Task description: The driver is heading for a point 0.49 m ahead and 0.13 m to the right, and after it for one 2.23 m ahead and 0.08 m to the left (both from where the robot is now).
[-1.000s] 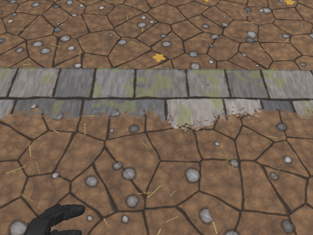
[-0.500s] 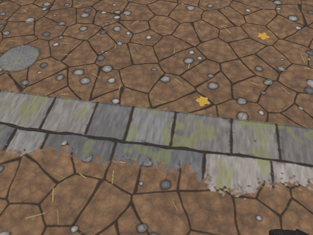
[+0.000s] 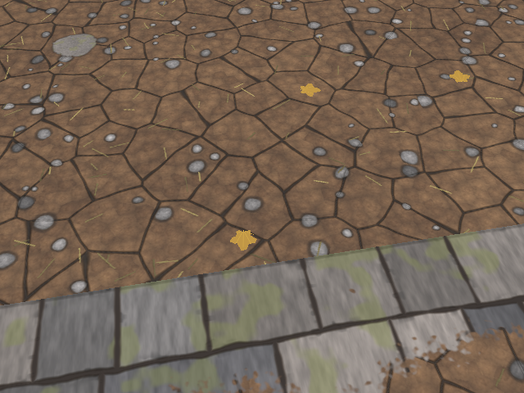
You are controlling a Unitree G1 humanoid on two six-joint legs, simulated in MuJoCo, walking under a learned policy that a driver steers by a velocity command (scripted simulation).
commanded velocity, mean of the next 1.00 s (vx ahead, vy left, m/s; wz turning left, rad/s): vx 0.32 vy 0.00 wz -0.18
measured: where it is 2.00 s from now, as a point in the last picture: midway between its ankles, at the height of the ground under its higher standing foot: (281, 361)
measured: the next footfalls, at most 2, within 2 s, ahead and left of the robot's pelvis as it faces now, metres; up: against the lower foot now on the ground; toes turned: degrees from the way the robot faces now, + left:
right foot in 0.14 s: +0.25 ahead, -0.12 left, +0.00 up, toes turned -8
left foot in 0.60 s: +0.57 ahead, +0.00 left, +0.00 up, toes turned -19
